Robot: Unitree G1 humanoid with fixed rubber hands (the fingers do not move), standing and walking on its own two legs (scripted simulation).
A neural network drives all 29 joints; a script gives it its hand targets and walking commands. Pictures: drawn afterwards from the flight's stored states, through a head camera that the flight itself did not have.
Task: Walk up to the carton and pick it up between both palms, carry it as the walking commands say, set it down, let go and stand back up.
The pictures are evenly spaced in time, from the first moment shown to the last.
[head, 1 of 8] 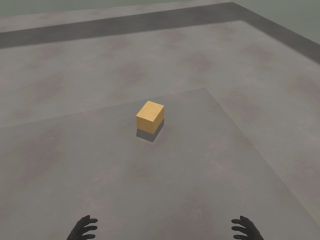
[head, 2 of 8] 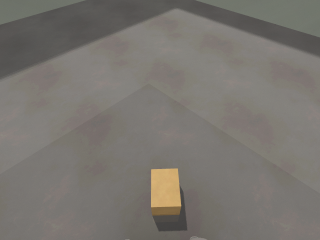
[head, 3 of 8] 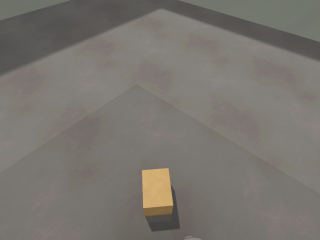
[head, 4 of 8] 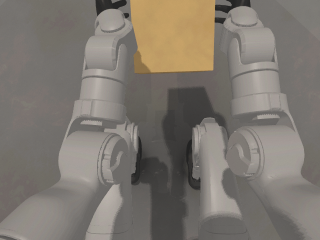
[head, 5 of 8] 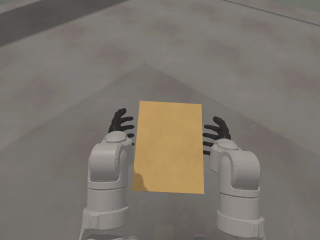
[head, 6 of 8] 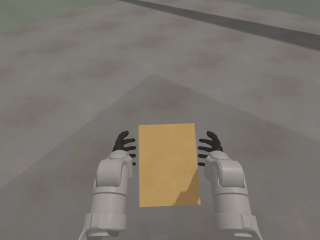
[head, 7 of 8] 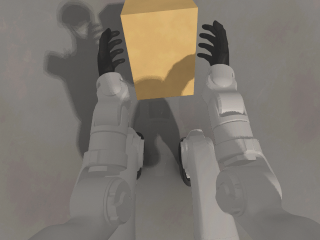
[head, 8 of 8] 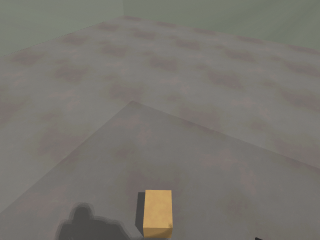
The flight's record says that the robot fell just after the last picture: no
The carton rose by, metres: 0.72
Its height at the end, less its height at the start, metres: +0.00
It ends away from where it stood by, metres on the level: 2.42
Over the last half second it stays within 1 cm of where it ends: yes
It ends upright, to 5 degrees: yes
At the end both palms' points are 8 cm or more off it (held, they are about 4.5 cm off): yes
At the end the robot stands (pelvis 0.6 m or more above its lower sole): yes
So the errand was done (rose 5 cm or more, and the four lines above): yes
